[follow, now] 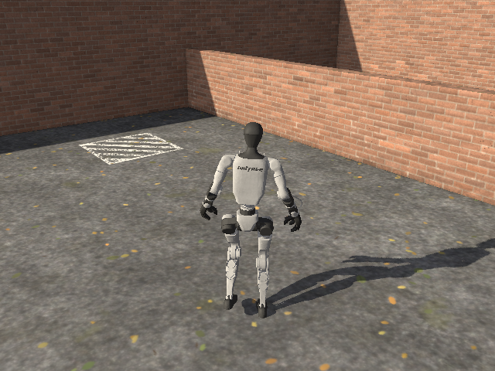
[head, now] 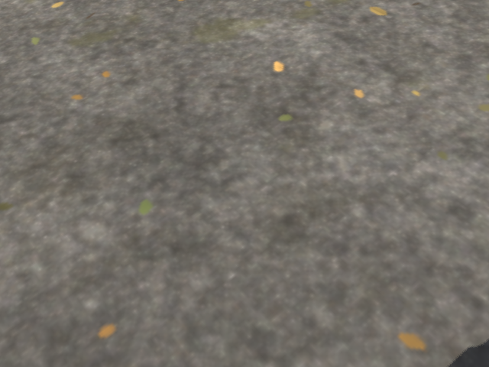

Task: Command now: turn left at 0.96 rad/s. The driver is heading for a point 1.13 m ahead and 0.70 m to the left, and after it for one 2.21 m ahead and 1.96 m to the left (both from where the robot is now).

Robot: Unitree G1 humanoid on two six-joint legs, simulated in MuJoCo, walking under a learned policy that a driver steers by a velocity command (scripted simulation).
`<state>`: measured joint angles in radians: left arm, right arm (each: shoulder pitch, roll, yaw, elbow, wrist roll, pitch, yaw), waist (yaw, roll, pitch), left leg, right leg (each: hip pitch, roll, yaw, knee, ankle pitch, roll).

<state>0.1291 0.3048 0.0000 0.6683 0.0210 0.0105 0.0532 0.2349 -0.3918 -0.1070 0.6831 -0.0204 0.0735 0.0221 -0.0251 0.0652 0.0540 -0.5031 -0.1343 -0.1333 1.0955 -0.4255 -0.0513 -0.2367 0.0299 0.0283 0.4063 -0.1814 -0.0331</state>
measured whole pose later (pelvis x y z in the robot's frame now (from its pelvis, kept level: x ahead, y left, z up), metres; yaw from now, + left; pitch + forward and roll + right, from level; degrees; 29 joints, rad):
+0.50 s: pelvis +0.00 +0.02 -0.01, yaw +29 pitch +1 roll -1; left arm 0.24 0.33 0.06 0.67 0.03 0.05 0.01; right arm 0.15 -0.32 -0.07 0.61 0.00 0.08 0.02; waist 0.02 -0.05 0.09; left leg -0.29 -0.06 0.00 0.58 -0.31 0.07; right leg -0.46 -0.09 -0.07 1.05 -0.49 0.08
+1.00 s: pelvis +0.11 +0.06 +0.00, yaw +41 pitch +3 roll +1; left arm 0.41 0.27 0.04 0.79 0.01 -0.05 -0.03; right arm 0.19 -0.30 -0.03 0.65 -0.06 -0.03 0.04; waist 0.05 0.05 -0.05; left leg -0.49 -0.04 -0.06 0.99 -0.28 0.03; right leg -0.19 0.07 0.07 0.44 -0.30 -0.07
